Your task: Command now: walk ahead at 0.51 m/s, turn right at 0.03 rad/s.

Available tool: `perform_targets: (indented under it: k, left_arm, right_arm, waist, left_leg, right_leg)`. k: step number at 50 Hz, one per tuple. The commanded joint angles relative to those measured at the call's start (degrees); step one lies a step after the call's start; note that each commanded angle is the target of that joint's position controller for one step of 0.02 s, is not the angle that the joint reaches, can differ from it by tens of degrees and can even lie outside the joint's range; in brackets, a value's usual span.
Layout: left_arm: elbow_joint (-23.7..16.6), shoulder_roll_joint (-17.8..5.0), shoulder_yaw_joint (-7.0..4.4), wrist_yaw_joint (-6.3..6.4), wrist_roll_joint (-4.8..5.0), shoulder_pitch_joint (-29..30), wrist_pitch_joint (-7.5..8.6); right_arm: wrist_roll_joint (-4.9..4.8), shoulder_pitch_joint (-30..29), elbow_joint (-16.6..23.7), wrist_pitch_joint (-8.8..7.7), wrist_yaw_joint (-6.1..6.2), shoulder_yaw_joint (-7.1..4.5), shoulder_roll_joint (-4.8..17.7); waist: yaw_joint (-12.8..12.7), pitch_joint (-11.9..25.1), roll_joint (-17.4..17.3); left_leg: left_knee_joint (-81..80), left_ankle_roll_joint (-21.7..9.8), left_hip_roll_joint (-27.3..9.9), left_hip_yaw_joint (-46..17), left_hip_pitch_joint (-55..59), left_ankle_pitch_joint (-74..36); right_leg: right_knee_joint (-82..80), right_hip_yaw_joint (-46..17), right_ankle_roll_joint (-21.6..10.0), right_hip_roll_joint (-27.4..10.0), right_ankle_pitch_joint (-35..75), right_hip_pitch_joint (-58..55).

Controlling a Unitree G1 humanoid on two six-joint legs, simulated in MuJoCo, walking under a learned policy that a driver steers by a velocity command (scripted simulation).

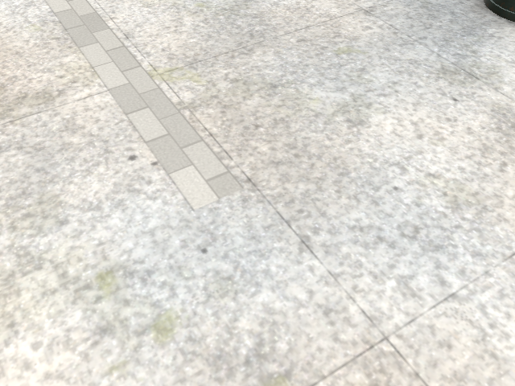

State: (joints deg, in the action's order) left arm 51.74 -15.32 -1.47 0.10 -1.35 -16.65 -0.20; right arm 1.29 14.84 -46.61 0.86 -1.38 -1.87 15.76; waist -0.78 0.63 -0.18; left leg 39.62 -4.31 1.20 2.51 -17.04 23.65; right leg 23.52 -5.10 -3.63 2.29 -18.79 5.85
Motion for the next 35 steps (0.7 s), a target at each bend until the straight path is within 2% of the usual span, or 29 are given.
perform_targets:
  k: [1, 2, 3, 4, 5, 6, 7, 8, 9, 10, 11, 12, 15, 17, 20, 23, 24, 25, 26, 27, 28, 29, 30, 31, 32, 33, 34, 35]
  left_arm:
    - [-2.88, -10.48, -2.84, -0.25, 0.45, 3.12, 2.42]
    - [-3.15, -10.69, -3.03, -0.41, 0.73, 4.84, 2.79]
    - [-3.42, -10.71, -3.21, -0.54, 1.00, 6.78, 2.87]
    - [-3.72, -10.14, -3.25, -0.52, 0.80, 8.18, 2.86]
    - [-4.50, -8.27, -2.73, -0.47, -0.03, 10.22, 3.32]
    - [-7.47, -2.10, -0.96, -0.76, 0.33, 12.77, 4.14]
    - [-9.27, -3.01, -0.95, -0.85, 0.17, 13.97, 4.62]
    - [-9.14, -4.70, -1.26, -1.14, -0.09, 13.86, 4.70]
    - [-7.96, -6.06, -1.47, -1.88, -0.51, 12.06, 4.84]
    - [-7.07, -6.35, -1.58, -2.51, -1.05, 9.84, 4.79]
    - [-6.53, -6.32, -1.52, -3.07, -1.64, 9.33, 4.37]
    - [-6.58, -5.67, -1.29, -3.58, -1.77, 10.28, 3.84]
    - [-8.71, -4.32, -0.58, -3.91, -1.38, 16.37, 2.81]
    - [-11.52, -3.85, -0.08, -3.98, -1.60, 22.72, 2.92]
    - [-14.05, -2.32, 1.03, -4.36, -0.86, 27.83, 3.39]
    - [-15.83, -3.52, 1.06, -3.76, -0.57, 29.38, 3.59]
    - [-15.84, -3.98, 0.95, -3.36, -0.49, 27.82, 3.77]
    - [-15.02, -4.98, 0.49, -2.69, -0.40, 23.97, 4.04]
    - [-13.01, -7.40, -0.57, -1.72, -0.19, 15.99, 4.35]
    - [-9.45, -9.63, -1.74, -0.65, 0.03, 3.44, 4.72]
    - [-7.62, -13.95, -3.36, 0.69, -1.27, -7.35, 5.07]
    - [-7.55, -17.79, -4.42, 0.83, -3.80, -9.61, 5.25]
    - [-8.51, -15.30, -4.21, 0.31, -2.50, -5.59, 4.92]
    - [-8.36, -11.05, -3.50, 0.27, -2.07, 0.21, 4.93]
    - [-8.10, -7.29, -2.86, 0.11, -1.78, 2.46, 5.24]
    - [-7.41, -5.72, -2.54, 0.22, -1.86, 3.07, 5.46]
    - [-6.08, -4.15, -2.04, 0.28, -1.55, 2.17, 5.77]
    - [-4.88, -2.78, -1.70, 0.06, -1.04, 1.34, 6.31]
  right_arm:
    - [-0.30, -6.66, 5.96, -2.88, -1.02, -1.51, 5.22]
    - [-0.52, -4.34, 5.25, -3.13, -1.14, -1.45, 4.66]
    - [-0.65, -0.31, 3.68, -3.28, -1.03, -1.49, 4.04]
    - [-0.57, 5.88, 0.96, -3.40, -0.61, -2.03, 4.75]
    - [-0.36, 14.88, -2.00, -3.89, 0.27, -2.88, 6.76]
    - [0.99, 23.05, -2.95, -4.65, 1.13, -4.16, 12.91]
    - [1.45, 19.22, -2.33, -4.65, 0.82, -3.58, 12.04]
    - [0.99, 13.12, -0.81, -4.60, 0.75, -3.36, 10.71]
    - [0.52, 9.82, 0.21, -5.09, 0.49, -2.97, 8.88]
    - [0.29, 8.37, 0.54, -5.51, 0.35, -2.67, 8.37]
    - [0.19, 8.33, 0.27, -5.97, 0.44, -2.21, 7.36]
    - [0.06, 9.37, -0.58, -6.41, 0.50, -1.88, 6.46]
    - [-0.57, 14.53, -3.46, -7.07, 0.46, -1.72, 5.65]
    - [-0.92, 17.04, -4.65, -7.24, 0.49, -1.33, 4.45]
    - [-0.85, 17.21, -5.30, -7.57, 1.21, -1.59, 5.59]
    - [-1.22, 16.94, -6.26, -7.48, 1.62, -2.02, 7.42]
    - [-1.26, 15.95, -6.37, -7.33, 1.66, -2.07, 7.81]
    - [-1.15, 15.30, -6.51, -7.28, 1.63, -2.19, 8.61]
    - [-0.71, 15.14, -6.87, -7.13, 1.53, -2.53, 10.00]
    - [-0.66, 13.27, -6.63, -6.84, 1.43, -2.93, 11.10]
    - [-0.47, 12.52, -5.31, -6.98, 1.19, -2.46, 8.13]
    - [-2.39, 16.65, -2.06, -7.20, 0.73, -0.54, -2.19]
    - [-3.03, 12.61, -0.64, -6.85, 0.61, -1.57, 3.32]
    - [-2.40, 7.89, 0.16, -6.18, 0.62, -2.19, 4.73]
    - [-1.78, 6.27, -0.15, -5.71, 0.14, -2.01, 4.21]
    - [-1.13, 5.64, -0.25, -5.07, -0.41, -2.02, 3.15]
    - [-0.23, 6.00, 0.31, -4.14, -0.95, -1.85, 1.75]
    - [0.19, 4.70, 1.24, -3.11, -1.42, -1.62, 0.52]
  waist:
    - [-0.11, -6.74, 8.05]
    - [1.40, -5.88, 8.84]
    - [3.94, -6.10, 8.05]
    - [6.89, -5.68, 4.34]
    - [11.02, -3.81, -1.69]
    - [14.40, 0.36, -18.07]
    - [10.14, -2.90, -13.05]
    - [6.32, -6.87, -5.56]
    - [4.17, -5.78, -1.69]
    - [2.44, -3.98, -1.69]
    - [1.95, -3.83, -2.93]
    - [2.25, -4.66, -4.02]
    - [3.42, -8.55, -2.95]
    - [4.57, -10.33, -1.87]
    - [5.06, -10.53, -3.32]
    - [4.46, -8.92, -4.03]
    - [3.23, -7.43, -4.64]
    - [1.28, -4.47, -5.89]
    - [-2.27, 0.91, -7.01]
    - [-8.19, 7.22, -6.30]
    - [-11.89, 14.17, -2.17]
    - [-6.57, 22.74, 13.81]
    - [-6.29, 20.96, 13.49]
    - [-3.89, 10.24, 9.79]
    - [-2.76, 5.19, 4.08]
    - [-1.38, 2.74, 3.49]
    - [0.39, 0.95, 4.77]
    - [1.25, -0.67, 5.49]
  left_leg:
    - [-1.19, -0.48, -2.79, -1.23, -9.08, -1.25]
    - [-5.10, -0.67, -1.98, 0.28, -2.36, -2.28]
    - [-10.62, -0.66, -0.75, 2.77, 6.93, -5.99]
    - [-13.21, 0.08, 1.71, 5.15, 17.01, -7.35]
    - [-14.08, -0.37, -0.31, 1.03, 29.71, -3.87]
    - [-26.70, -4.11, -16.55, -25.37, 35.39, 19.55]
    - [-33.49, -7.95, -23.51, -45.06, 29.16, 29.83]
    - [-32.22, -8.42, -23.73, -40.89, 25.12, 27.26]
    - [-31.17, -7.38, -20.82, -34.58, 22.71, 21.35]
    - [-32.28, -6.38, -18.28, -29.52, 20.74, 17.71]
    - [-33.96, -5.77, -16.33, -25.98, 18.79, 14.73]
    - [-35.38, -5.68, -14.63, -23.08, 17.51, 11.36]
    - [-38.02, -6.37, -12.67, -17.08, 17.79, 1.40]
    - [-39.15, -7.40, -11.29, -15.21, 15.72, -6.19]
    - [-40.30, -7.89, -10.80, -13.37, 13.42, -19.07]
    - [-37.45, -7.85, -12.44, -13.04, 18.30, -34.34]
    - [-34.23, -7.16, -12.31, -12.09, 19.18, -42.62]
    - [-28.67, -6.13, -12.24, -11.49, 19.28, -55.44]
    - [-18.59, -5.20, -12.01, -11.05, 18.57, -64.40]
    - [-4.17, -4.30, -9.97, -9.99, 12.84, -61.11]
    - [13.90, -4.08, -6.28, -8.97, 0.20, -44.37]
    - [33.64, -3.34, 0.86, -7.54, -18.03, 2.15]
    - [40.50, -4.88, 0.50, -9.89, -22.54, 0.14]
    - [41.44, -4.91, -2.85, -8.30, -25.91, -5.77]
    - [38.86, -4.47, -5.42, -7.58, -24.79, -9.41]
    - [37.25, -3.84, -6.70, -7.33, -22.92, -9.94]
    - [36.52, -3.07, -7.82, -7.23, -21.55, -9.83]
    - [35.99, -2.54, -9.00, -7.00, -21.86, -9.74]
  right_leg:
    - [-17.12, -17.51, -9.56, -15.33, -16.27, 1.78]
    - [-16.29, -13.84, -8.62, -13.47, -15.08, 5.46]
    - [-13.88, -10.51, -7.74, -11.70, -15.17, 11.78]
    - [-8.69, -7.86, -7.00, -9.30, -15.73, 18.61]
    - [2.75, -4.65, -5.83, -6.20, -12.11, 28.52]
    - [27.76, 3.89, -2.93, 0.77, -8.90, 37.56]
    - [37.70, -1.81, -3.48, 2.50, -6.98, 45.80]
    - [42.17, -3.83, -3.92, -2.28, -0.74, 48.50]
    - [41.95, -2.73, -3.38, -4.68, 3.96, 46.00]
    - [40.39, -1.01, -2.37, -6.32, 5.67, 42.66]
    - [39.67, 0.51, -1.26, -7.14, 7.07, 40.76]
    - [39.94, 1.93, -0.36, -7.45, 9.27, 40.72]
    - [37.16, 4.94, 1.06, -8.01, 13.87, 45.91]
    - [30.23, 7.11, 2.48, -7.58, 16.47, 44.95]
    - [18.62, 8.61, 3.21, -5.74, 20.74, 36.75]
    - [12.79, 8.69, 1.98, -4.16, 19.64, 31.08]
    - [10.74, 8.93, 1.20, -2.98, 17.47, 26.84]
    - [9.72, 9.21, 0.48, -0.93, 14.73, 19.60]
    - [10.17, 9.03, -0.40, 1.03, 9.69, 9.35]
    - [8.32, 8.49, -0.87, 0.60, 8.44, -5.69]
    - [8.58, -2.08, -1.60, -10.14, -5.85, -21.23]
    - [-0.18, -31.34, -4.49, -27.99, -34.32, -33.00]
    - [-11.50, -45.13, -4.87, -28.30, -41.13, -26.28]
    - [-10.92, -34.26, -3.98, -25.70, -34.05, -18.16]
    - [-10.44, -23.92, -3.82, -23.74, -21.10, -10.59]
    - [-11.25, -17.05, -3.07, -21.70, -12.86, -5.40]
    - [-12.31, -11.58, -2.55, -20.62, -8.92, -1.15]
    - [-13.53, -7.80, -2.24, -20.33, -6.36, 1.09]
